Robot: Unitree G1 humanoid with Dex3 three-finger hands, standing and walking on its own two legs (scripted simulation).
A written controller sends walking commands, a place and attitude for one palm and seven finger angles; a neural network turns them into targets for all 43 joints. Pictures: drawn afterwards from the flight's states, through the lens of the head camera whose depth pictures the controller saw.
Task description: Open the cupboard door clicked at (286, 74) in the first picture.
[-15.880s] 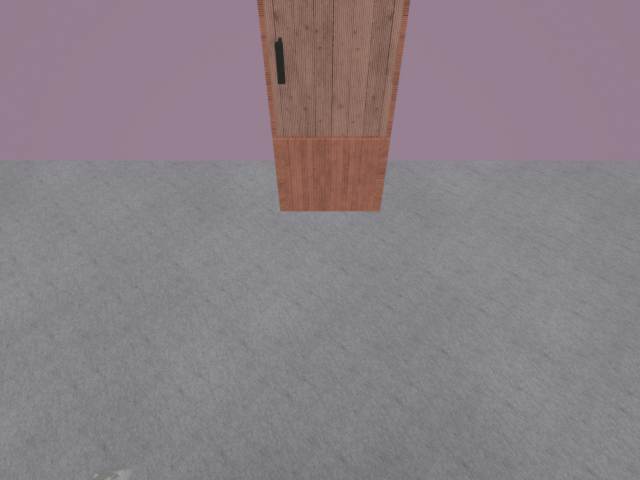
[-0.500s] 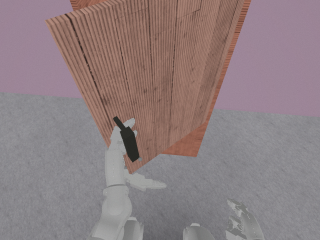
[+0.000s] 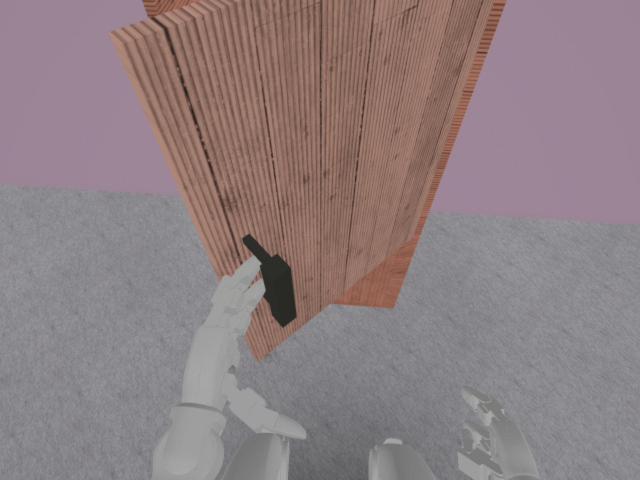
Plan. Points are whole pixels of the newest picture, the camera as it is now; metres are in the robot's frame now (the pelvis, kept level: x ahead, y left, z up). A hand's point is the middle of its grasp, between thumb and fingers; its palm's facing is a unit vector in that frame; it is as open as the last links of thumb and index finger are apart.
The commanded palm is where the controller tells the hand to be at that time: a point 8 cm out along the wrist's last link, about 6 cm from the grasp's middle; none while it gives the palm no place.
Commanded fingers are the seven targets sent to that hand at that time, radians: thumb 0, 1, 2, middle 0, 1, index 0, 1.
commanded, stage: slide the hand sideways off the handle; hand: left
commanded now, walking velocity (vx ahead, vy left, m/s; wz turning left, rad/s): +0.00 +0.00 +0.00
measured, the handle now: (269, 281) +0.34 +0.08 +0.05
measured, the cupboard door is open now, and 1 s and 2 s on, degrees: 45 45 45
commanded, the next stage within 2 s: draw the hand back to the body in 0.62 s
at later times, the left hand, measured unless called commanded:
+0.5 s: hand (225, 395) +0.21 +0.11 +0.05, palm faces -0.06 -1.00 -0.03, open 16.3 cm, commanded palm +0.18 +0.18 +0.05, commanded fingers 0.00 -0.50 0.30 -0.15 -0.30 -0.15 -0.30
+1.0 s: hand (174, 393) +0.20 +0.15 +0.09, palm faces -0.04 -1.00 -0.07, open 16.3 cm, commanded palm +0.17 +0.21 +0.10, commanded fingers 0.00 -0.50 0.30 -0.15 -0.30 -0.15 -0.30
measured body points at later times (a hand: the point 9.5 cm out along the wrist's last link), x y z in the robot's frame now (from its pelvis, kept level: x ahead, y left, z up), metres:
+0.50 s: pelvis +0.01 -0.01 -0.01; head +0.08 -0.01 +0.43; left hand +0.21 +0.17 +0.05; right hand +0.20 -0.24 -0.09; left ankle +0.03 +0.12 -0.64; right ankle +0.02 -0.11 -0.64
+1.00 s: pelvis +0.01 -0.01 +0.01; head +0.05 -0.02 +0.46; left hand +0.20 +0.20 +0.10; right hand +0.19 -0.23 -0.06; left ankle +0.03 +0.12 -0.64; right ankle +0.02 -0.11 -0.64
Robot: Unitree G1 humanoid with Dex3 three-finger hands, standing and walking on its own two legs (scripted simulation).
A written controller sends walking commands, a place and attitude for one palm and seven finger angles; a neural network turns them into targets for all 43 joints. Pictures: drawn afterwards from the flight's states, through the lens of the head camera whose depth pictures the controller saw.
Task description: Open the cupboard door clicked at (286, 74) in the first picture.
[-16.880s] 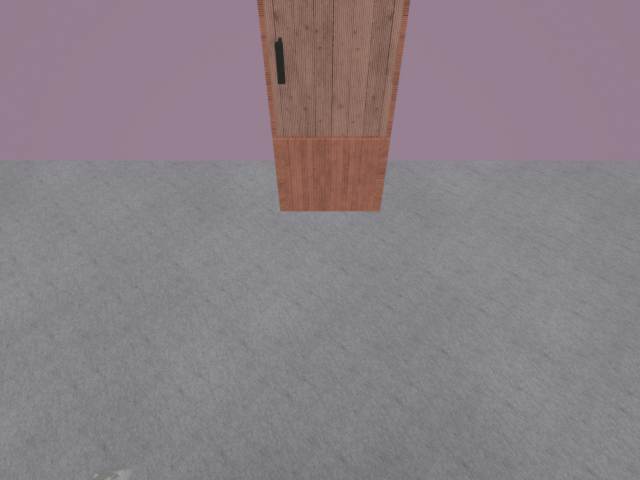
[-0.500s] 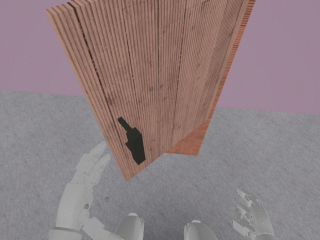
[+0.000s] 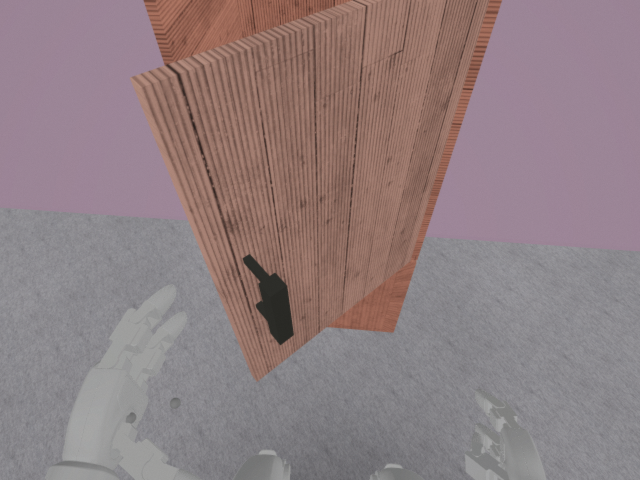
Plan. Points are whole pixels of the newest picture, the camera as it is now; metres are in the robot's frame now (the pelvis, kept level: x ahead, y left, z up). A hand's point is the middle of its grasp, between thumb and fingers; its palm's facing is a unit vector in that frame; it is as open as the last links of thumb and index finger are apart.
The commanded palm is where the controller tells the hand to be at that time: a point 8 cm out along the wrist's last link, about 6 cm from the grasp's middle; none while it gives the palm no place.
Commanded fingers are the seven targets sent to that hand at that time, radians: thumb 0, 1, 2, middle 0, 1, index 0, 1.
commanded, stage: draw the hand back to the body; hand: left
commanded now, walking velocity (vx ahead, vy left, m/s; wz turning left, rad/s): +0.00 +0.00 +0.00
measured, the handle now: (267, 300) +0.33 +0.09 +0.04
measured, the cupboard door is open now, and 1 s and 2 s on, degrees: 45 45 45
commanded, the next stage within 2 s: step back with the hand held close in 1.30 s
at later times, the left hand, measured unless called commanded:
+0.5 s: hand (65, 369) +0.20 +0.23 +0.14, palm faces +0.25 -0.89 -0.38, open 14.1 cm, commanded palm +0.17 +0.28 +0.18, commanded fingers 0.00 0.20 0.60 -0.17 -0.30 -0.17 -0.30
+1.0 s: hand out of the picture +0.22 +0.28 +0.25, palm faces +0.46 -0.79 -0.40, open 8.3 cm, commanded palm +0.18 +0.31 +0.26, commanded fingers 0.00 0.90 0.90 -0.20 -0.30 -0.20 -0.30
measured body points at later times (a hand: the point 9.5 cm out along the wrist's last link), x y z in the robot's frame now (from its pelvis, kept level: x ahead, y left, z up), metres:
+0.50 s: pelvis +0.03 +0.02 +0.06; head +0.02 +0.00 +0.51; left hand +0.18 +0.28 +0.17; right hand +0.21 -0.20 -0.01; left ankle +0.03 +0.13 -0.65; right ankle +0.01 -0.10 -0.65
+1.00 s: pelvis +0.03 +0.01 +0.09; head +0.01 -0.01 +0.54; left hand +0.19 +0.32 +0.27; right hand +0.22 -0.21 +0.01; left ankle +0.03 +0.13 -0.65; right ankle +0.01 -0.10 -0.65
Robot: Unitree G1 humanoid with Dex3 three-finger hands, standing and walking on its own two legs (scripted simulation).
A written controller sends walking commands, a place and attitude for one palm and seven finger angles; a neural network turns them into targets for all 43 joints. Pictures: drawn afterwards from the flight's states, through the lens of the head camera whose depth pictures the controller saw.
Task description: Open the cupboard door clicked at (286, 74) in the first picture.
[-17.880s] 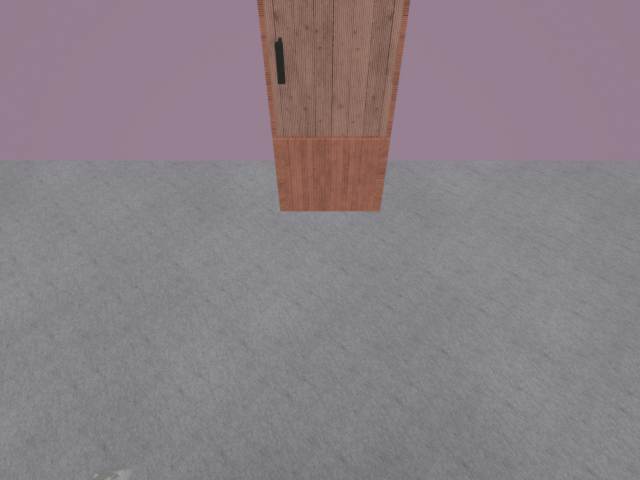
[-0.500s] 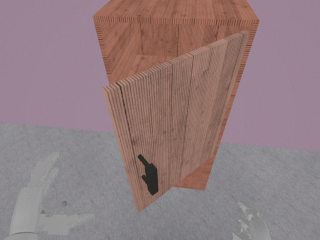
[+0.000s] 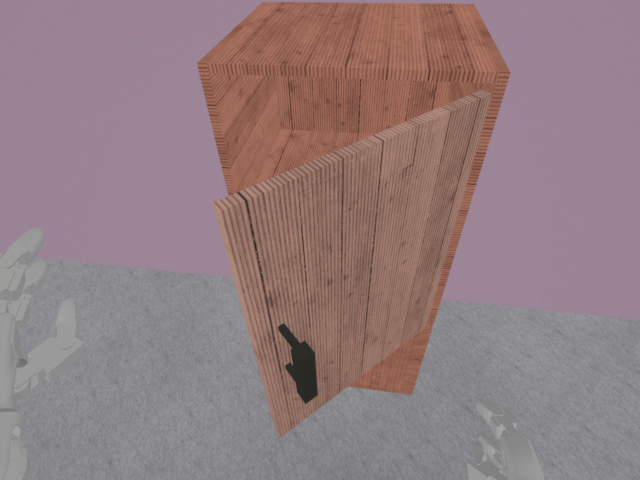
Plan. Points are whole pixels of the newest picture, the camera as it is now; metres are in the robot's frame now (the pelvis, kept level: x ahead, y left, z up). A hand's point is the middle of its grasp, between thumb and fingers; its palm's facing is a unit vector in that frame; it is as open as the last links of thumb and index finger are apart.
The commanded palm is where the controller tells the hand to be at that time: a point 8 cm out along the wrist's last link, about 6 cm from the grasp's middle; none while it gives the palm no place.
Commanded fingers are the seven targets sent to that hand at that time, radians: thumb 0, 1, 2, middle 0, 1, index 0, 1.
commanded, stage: draw the hand back to the body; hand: left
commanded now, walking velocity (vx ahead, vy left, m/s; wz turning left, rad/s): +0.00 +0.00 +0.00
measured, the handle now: (296, 362) +0.30 +0.08 -0.05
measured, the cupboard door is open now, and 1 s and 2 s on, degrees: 45 45 45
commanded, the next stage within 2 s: step back with the hand held close in 0.30 s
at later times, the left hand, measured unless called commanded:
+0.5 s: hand (92, 344) +0.19 +0.25 +0.16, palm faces +0.44 -0.79 -0.42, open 7.4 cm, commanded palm +0.13 +0.28 +0.17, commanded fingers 0.00 0.90 0.90 -0.20 -0.30 -0.20 -0.30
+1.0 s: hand (33, 398) +0.13 +0.28 +0.15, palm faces +0.36 -0.79 -0.50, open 7.4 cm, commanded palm +0.07 +0.31 +0.17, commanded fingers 0.00 0.90 0.90 -0.20 -0.30 -0.20 -0.30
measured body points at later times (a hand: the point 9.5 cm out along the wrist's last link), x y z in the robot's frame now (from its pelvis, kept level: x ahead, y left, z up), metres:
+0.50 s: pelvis -0.01 -0.02 +0.00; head -0.02 -0.04 +0.45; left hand +0.16 +0.29 +0.18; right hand +0.18 -0.24 -0.08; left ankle -0.01 +0.11 -0.74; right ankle -0.02 -0.11 -0.74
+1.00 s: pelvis -0.07 +0.02 -0.01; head -0.06 +0.03 +0.44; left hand +0.11 +0.32 +0.18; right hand +0.10 -0.23 -0.08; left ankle -0.01 +0.11 -0.74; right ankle -0.02 -0.11 -0.74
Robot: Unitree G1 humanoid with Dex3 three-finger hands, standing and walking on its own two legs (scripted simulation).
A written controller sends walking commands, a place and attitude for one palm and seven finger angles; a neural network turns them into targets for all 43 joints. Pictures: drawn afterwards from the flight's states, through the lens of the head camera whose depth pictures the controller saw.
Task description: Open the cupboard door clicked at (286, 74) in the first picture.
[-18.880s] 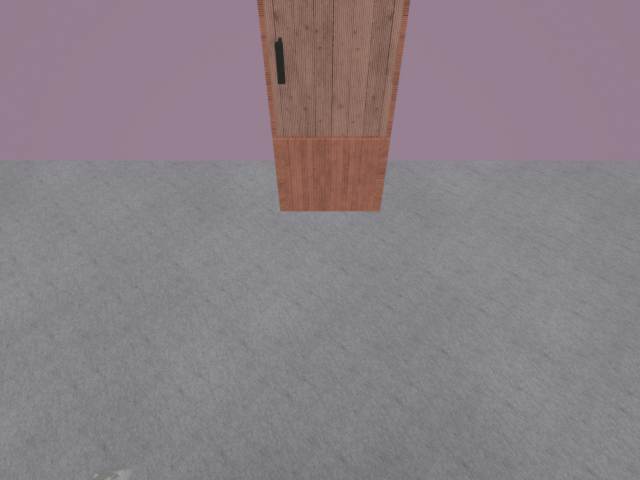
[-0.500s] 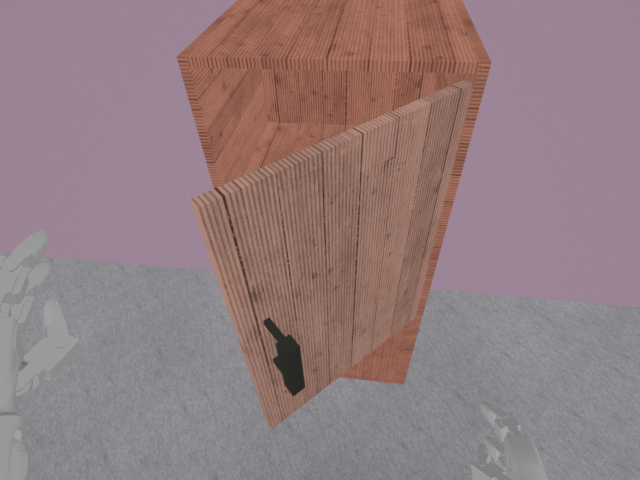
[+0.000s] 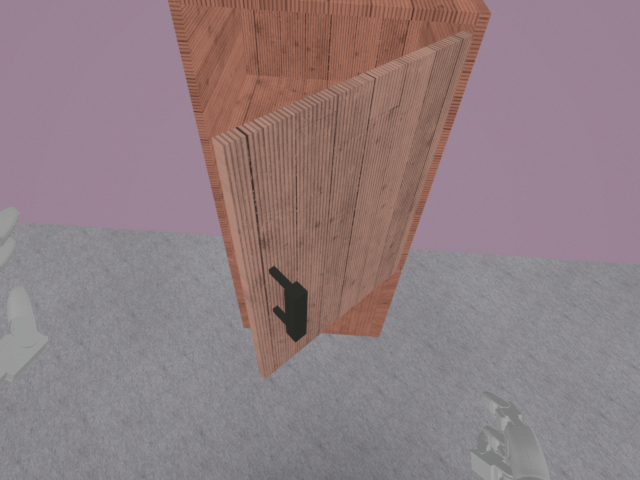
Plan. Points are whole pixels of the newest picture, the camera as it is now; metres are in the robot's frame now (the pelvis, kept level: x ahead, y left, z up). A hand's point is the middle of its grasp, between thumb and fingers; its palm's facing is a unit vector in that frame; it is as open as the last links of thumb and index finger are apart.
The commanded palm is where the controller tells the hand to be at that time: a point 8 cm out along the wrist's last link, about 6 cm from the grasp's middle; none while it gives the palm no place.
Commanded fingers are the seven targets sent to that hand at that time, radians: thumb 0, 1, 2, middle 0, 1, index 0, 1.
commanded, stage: step back with the hand held close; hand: left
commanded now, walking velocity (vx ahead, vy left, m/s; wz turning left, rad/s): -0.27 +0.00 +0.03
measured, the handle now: (286, 304) +0.37 +0.07 -0.04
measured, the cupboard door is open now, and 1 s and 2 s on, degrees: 45 45 45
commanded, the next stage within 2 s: stop stepping back and stand still in 0.60 s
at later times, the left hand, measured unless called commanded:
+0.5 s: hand out of the picture +0.09 +0.29 +0.17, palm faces +0.52 -0.72 -0.46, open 7.4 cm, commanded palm +0.01 +0.32 +0.18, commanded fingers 0.00 0.90 0.90 -0.20 -0.30 -0.20 -0.30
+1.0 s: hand out of the picture +0.00 +0.25 +0.17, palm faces +0.32 -0.83 -0.45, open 7.4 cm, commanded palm -0.06 +0.29 +0.18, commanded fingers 0.00 0.90 0.90 -0.20 -0.30 -0.20 -0.30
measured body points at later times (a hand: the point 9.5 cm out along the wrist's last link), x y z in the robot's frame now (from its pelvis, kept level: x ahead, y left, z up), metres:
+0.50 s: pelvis -0.10 +0.01 -0.01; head -0.08 +0.04 +0.43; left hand +0.05 +0.33 +0.20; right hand +0.10 -0.21 -0.08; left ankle +0.06 +0.10 -0.73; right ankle -0.09 -0.13 -0.67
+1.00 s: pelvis -0.21 +0.00 +0.01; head -0.21 +0.04 +0.46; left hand -0.02 +0.29 +0.20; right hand -0.08 -0.24 -0.06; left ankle -0.10 +0.08 -0.73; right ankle -0.24 -0.09 -0.70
